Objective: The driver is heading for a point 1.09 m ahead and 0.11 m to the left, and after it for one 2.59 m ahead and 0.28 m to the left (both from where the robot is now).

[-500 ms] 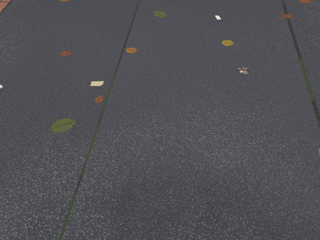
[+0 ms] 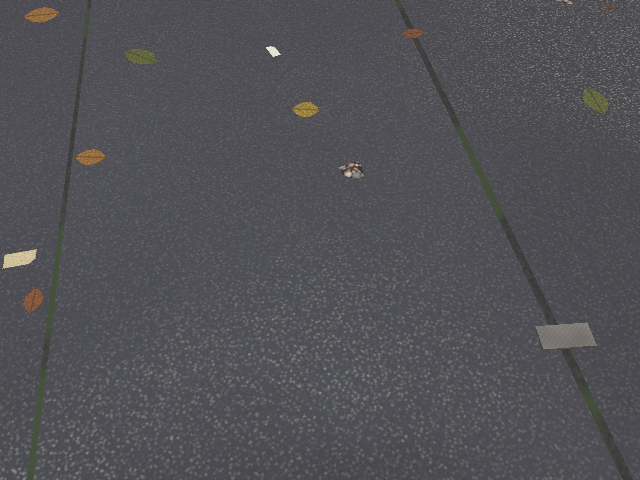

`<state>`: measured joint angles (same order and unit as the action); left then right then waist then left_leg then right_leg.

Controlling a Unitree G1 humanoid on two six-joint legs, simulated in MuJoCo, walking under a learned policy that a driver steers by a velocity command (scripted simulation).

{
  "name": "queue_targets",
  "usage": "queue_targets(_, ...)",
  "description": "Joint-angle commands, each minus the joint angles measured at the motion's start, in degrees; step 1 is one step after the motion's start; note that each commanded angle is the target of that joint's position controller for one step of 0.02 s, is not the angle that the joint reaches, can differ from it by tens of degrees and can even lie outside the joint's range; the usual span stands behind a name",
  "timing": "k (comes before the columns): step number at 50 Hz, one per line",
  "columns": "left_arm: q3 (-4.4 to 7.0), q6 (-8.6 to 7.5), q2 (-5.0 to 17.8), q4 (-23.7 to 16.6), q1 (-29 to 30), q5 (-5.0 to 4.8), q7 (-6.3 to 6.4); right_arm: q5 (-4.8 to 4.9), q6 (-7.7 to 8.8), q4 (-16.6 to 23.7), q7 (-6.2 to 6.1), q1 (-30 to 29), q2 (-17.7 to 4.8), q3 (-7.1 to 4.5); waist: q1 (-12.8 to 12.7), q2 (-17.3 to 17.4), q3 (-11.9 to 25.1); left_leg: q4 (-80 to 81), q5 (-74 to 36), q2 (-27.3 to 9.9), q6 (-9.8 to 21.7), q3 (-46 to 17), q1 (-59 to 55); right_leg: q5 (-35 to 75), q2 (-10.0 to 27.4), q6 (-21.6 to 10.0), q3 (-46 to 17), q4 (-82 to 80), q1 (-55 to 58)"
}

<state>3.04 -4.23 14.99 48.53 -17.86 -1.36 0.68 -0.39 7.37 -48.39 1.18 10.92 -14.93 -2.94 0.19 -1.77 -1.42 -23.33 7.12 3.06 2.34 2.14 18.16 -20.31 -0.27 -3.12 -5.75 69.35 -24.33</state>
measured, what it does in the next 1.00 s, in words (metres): walks ahead: right foot, then left foot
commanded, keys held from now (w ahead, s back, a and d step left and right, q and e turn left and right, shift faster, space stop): w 1.00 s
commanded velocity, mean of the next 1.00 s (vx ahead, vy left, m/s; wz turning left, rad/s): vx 0.50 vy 0.00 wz -0.07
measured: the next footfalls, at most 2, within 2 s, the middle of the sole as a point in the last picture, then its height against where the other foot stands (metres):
right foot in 0.36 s outside the picture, level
left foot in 0.92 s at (306, 388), level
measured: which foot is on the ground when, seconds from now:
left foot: down 0.00-0.36, up 0.38-0.90, down 0.92-1.00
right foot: up 0.00-0.34, down 0.36-0.94, up 0.96-1.00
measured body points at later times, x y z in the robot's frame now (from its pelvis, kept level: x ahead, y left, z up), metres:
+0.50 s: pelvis +0.27 -0.08 +0.00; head +0.29 -0.09 +0.45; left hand +0.40 +0.18 -0.10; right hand +0.33 -0.35 -0.14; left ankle +0.20 +0.08 -0.65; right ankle +0.31 -0.16 -0.74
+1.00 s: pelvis +0.54 -0.03 -0.01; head +0.58 -0.02 +0.44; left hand +0.54 +0.24 -0.15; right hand +0.72 -0.28 -0.11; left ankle +0.63 +0.06 -0.74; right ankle +0.37 -0.17 -0.65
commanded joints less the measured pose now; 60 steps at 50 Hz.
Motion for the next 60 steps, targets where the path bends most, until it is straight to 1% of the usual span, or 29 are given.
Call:
queue_targets(1,0.54,-0.55,2.0,-3.8,-2.0,0.16,-0.22,0.03,0.71,1.1,0.26,2.3,-4.1,-0.70,-0.9,5.3,3.1,14.2,-2.9,-15.8,11.6,-17.8,-10.2,3.0,6.4,0.0,-0.8,-2.8,-10.5)
queue_targets(5,-0.49,-0.65,1.1,-7.2,5.7,1.26,-0.40,0.77,0.42,-0.4,-0.22,4.9,-7.8,-1.55,0.3,4.1,0.7,17.2,-6.9,-16.2,12.4,-12.8,-8.9,10.3,8.2,1.5,1.7,-15.9,-13.8)
queue_targets(9,-1.01,-1.19,1.2,-9.2,13.2,0.77,-1.15,1.54,-0.60,-1.5,-0.47,7.8,-9.2,-1.51,2.8,5.2,-0.4,16.3,-7.8,-13.6,9.7,-6.9,-8.2,20.5,5.9,2.0,4.9,-29.7,-9.3)
queue_targets(12,-0.90,-1.34,2.3,-11.2,17.8,0.18,-1.81,1.99,-1.32,-3.0,-0.42,11.1,-9.7,-1.41,4.1,6.1,-1.2,14.5,-5.7,-15.6,8.7,-7.5,-11.8,20.5,4.8,1.4,5.3,-34.6,-8.2)
queue_targets(14,-0.57,-1.55,3.4,-12.2,19.0,0.09,-2.28,2.13,-1.92,-3.5,-0.51,11.3,-10.3,-1.51,3.5,6.5,-1.5,12.5,-5.8,-17.4,7.8,-8.3,-14.9,17.1,4.1,0.0,5.6,-37.1,-7.3)
queue_targets(16,0.51,-1.78,5.3,-11.2,13.9,0.42,-2.40,2.10,-2.64,-3.5,-0.72,9.9,-11.0,-1.54,-0.5,6.6,1.0,5.7,-15.0,-16.7,6.0,-6.9,-15.5,15.1,1.9,-1.8,7.4,-40.4,1.2)
queue_targets(17,1.96,-1.75,7.8,-8.7,5.7,0.64,-2.07,1.76,-2.87,-3.3,-0.83,9.9,-9.7,-1.03,-4.1,5.3,5.8,-4.3,-22.0,-13.8,4.5,-4.2,-13.6,14.7,0.7,-3.3,8.1,-41.3,12.1)
queue_targets(18,3.51,-1.58,12.5,-6.6,-5.7,1.19,-1.43,0.53,-2.73,-1.6,-1.00,9.4,-7.2,0.16,-8.4,-1.0,14.0,-22.6,-12.6,-10.2,2.0,-0.6,-3.2,15.2,10.6,-7.2,-3.0,-41.0,28.4)
queue_targets(19,4.45,-1.11,17.6,-5.7,-9.1,1.48,-1.65,0.63,-1.42,-0.7,-0.71,15.9,0.2,2.31,-5.2,-16.7,19.9,-42.5,20.2,-0.5,-1.2,-0.1,19.5,5.8,22.9,-15.9,-29.3,-47.9,45.5)
queue_targets(20,3.03,-1.28,11.8,-5.7,-9.6,0.99,-1.91,1.85,-0.30,-1.5,-0.52,14.0,-6.0,0.91,-6.6,-11.1,19.3,-50.6,24.8,-2.8,-0.4,-7.7,26.1,0.8,22.9,-15.5,-35.6,-52.2,44.2)
queue_targets(21,2.12,-1.55,9.3,-6.4,-5.1,0.87,-1.98,2.89,0.26,0.2,-0.34,9.1,-8.9,-0.01,-5.5,-7.9,11.8,-51.5,19.7,-5.8,0.8,-7.3,29.1,4.3,21.1,-13.0,-27.3,-52.5,37.7)
queue_targets(23,1.16,-1.60,6.1,-7.6,2.4,1.26,-2.44,1.40,-0.21,0.8,-0.83,4.9,-7.7,-0.16,-2.2,-1.7,5.7,-45.8,10.9,-9.9,0.4,-6.0,24.5,15.2,16.2,-10.9,-15.3,-55.0,24.3)
queue_targets(24,0.87,-1.82,5.1,-7.5,3.9,1.62,-2.59,1.15,-0.93,0.8,-0.82,5.7,-6.9,-0.30,-0.4,-2.6,5.1,-43.6,8.7,-11.2,0.2,-6.4,20.9,17.8,14.5,-10.3,-12.0,-56.8,20.4)
queue_targets(26,1.06,-2.51,5.2,-6.5,3.7,1.40,-2.73,1.11,-2.31,0.4,-0.84,6.7,-4.8,-0.10,1.0,-2.6,4.3,-40.9,6.4,-11.3,-0.5,-5.8,18.2,21.7,13.1,-10.8,-8.1,-59.5,16.8)
queue_targets(29,1.62,-2.74,6.9,-4.4,0.9,1.33,-2.03,0.55,-3.08,2.1,-1.09,2.1,-4.3,-0.18,0.7,-0.9,1.7,-33.9,0.2,-11.4,-1.8,-5.7,22.4,25.9,12.9,-11.3,-4.4,-61.5,16.8)
queue_targets(35,1.63,-1.80,8.1,-1.1,-4.3,0.83,-0.75,0.82,-2.38,5.4,-0.15,-9.7,-2.8,0.38,-3.1,-1.2,-1.2,-15.1,-14.0,-9.1,-1.7,-3.3,21.7,22.8,11.1,-8.5,1.1,-62.7,19.2)
queue_targets(41,1.88,-0.32,9.0,2.5,-8.5,0.42,-0.19,1.48,-1.39,9.1,1.75,-17.3,-3.3,0.61,-4.6,-1.8,-3.6,-7.5,-7.9,-7.3,0.6,-2.6,23.1,25.4,15.1,-7.7,0.4,-58.1,29.0)
queue_targets(44,2.24,0.41,10.3,2.6,-6.3,0.44,0.06,1.30,-1.00,8.1,2.04,-11.5,-5.6,-0.44,-0.6,-3.8,0.5,-5.5,-2.8,-3.9,3.1,0.4,11.5,42.8,14.7,-5.9,1.5,-50.6,30.2)
queue_targets(45,1.98,0.77,9.8,2.4,-5.3,0.62,0.12,1.18,-1.04,5.6,1.65,-3.5,-7.7,-1.69,3.5,-3.4,5.3,-4.5,-3.8,-1.9,4.6,2.0,0.4,50.6,12.1,-4.7,3.6,-41.5,28.2)
queue_targets(46,1.22,0.74,8.3,1.3,-4.9,1.22,0.23,0.78,-1.14,3.0,1.00,7.4,-11.1,-2.98,7.7,-1.0,13.0,-7.0,-6.5,-7.6,7.6,-4.0,-17.4,43.1,9.3,-2.8,5.6,-27.2,18.0)
queue_targets(47,-0.83,-0.45,1.6,0.4,-11.7,1.42,-0.43,-0.23,-1.57,1.7,0.61,14.4,-16.8,-4.42,6.1,12.8,22.2,-4.4,1.5,-22.9,16.9,-30.5,-41.2,14.7,-0.4,1.8,7.4,-3.4,-6.5)
queue_targets(48,-0.66,-1.95,3.1,1.6,-11.3,0.68,-0.78,0.51,-1.86,1.3,0.69,15.0,-12.6,-3.15,6.6,15.1,26.0,4.6,6.9,-26.1,18.5,-45.2,-43.2,-11.9,-2.6,1.5,-1.3,5.4,-14.5)
queue_targets(49,0.83,-2.72,8.2,-0.1,-5.7,-0.94,-1.05,1.03,-1.89,1.8,0.60,10.2,-9.9,-2.24,6.0,11.6,15.7,5.8,9.4,-24.0,15.0,-36.8,-35.3,-9.3,1.1,0.7,-1.7,8.5,-19.9)
queue_targets(50,0.84,-2.91,8.4,-1.2,-1.6,-1.13,-0.86,1.08,-1.97,2.8,0.53,5.4,-8.1,-1.69,4.3,7.3,9.7,7.1,6.5,-21.7,12.9,-28.4,-25.9,-3.6,4.4,0.3,0.4,6.0,-19.2)
queue_targets(51,1.01,-2.62,7.6,-1.6,0.6,-0.30,-0.44,0.72,-1.89,3.1,0.77,1.9,-6.3,-1.18,2.4,4.5,5.2,9.3,2.2,-19.1,11.8,-22.8,-17.2,0.3,6.4,0.6,1.5,2.1,-16.9)
queue_targets(53,1.20,-1.02,5.5,-0.9,-1.7,0.51,-0.01,-0.07,-1.32,3.0,1.14,-0.4,-4.7,-0.76,-0.9,6.8,3.4,13.0,-2.1,-15.8,10.7,-16.6,-8.5,4.8,8.6,1.0,1.3,-2.6,-10.0)
queue_targets(55,1.06,0.02,3.9,-0.9,-2.2,0.73,0.17,0.09,-0.71,1.9,1.06,0.8,-5.7,-1.10,-1.8,6.3,2.6,15.0,-7.0,-15.2,11.7,-13.0,-6.0,7.1,9.0,1.8,2.0,-5.1,-9.5)
queue_targets(58,1.21,0.18,4.0,-2.9,3.3,1.53,0.49,-0.12,-0.93,0.3,0.02,3.0,-7.3,-1.37,-1.3,4.9,0.3,14.5,-23.3,-14.5,11.5,-8.3,-6.6,13.9,8.6,3.5,2.9,-14.0,-13.2)
queue_targets(60,0.62,-0.24,2.3,-3.5,6.1,1.73,0.17,-0.04,-1.57,-0.3,-0.64,3.6,-7.3,-1.20,-0.7,5.2,0.7,12.8,-31.3,-11.9,9.3,-3.3,-6.1,20.1,7.0,3.6,4.5,-23.7,-9.7)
